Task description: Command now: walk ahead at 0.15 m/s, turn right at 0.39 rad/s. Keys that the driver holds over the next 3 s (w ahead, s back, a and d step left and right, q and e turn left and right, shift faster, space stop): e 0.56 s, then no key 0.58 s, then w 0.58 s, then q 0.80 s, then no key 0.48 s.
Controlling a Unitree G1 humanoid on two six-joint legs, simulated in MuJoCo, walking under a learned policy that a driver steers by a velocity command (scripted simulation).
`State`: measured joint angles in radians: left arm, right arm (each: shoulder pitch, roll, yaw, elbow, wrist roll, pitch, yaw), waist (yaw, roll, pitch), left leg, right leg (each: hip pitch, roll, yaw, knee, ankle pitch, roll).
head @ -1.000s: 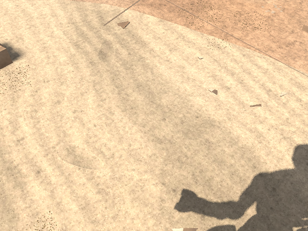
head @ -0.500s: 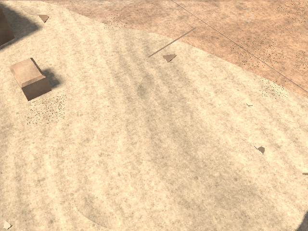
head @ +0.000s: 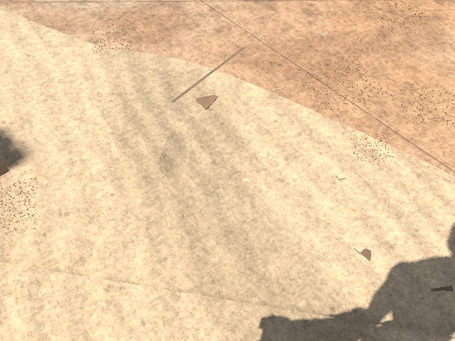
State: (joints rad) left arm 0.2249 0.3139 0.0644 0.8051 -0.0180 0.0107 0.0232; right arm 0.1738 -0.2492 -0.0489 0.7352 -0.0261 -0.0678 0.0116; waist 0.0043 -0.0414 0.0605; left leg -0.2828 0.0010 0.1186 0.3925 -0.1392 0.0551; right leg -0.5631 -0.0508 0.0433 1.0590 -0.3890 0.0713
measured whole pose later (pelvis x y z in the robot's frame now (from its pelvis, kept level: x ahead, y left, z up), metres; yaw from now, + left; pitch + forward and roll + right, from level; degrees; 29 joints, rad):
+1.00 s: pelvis +0.08 -0.01 +0.00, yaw -25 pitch +0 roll +0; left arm 0.18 0.28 0.06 0.71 -0.01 0.05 0.03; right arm 0.15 -0.23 -0.04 0.80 0.00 0.01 -0.01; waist -0.01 -0.02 0.04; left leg -0.25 0.00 -0.02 0.50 -0.25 0.00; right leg -0.22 -0.01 0.08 0.54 -0.30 0.08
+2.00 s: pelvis +0.31 -0.16 -0.01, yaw -18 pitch +1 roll -1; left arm 0.04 0.24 0.04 0.71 0.02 -0.07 -0.02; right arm 0.33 -0.30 -0.06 0.88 0.03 0.00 -0.03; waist -0.05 0.03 0.09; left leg -0.40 0.02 -0.06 1.19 -0.51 -0.05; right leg -0.41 -0.01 -0.10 0.48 -0.09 -0.05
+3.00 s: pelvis +0.39 -0.17 -0.01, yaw +5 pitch +0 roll +0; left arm 0.14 0.24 0.02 0.87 0.01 -0.02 0.00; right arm 0.17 -0.28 -0.05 0.69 -0.01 0.05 -0.03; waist 0.00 0.03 0.04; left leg -0.23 -0.02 -0.09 0.50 -0.25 -0.01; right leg -0.20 0.01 -0.01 0.49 -0.29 -0.01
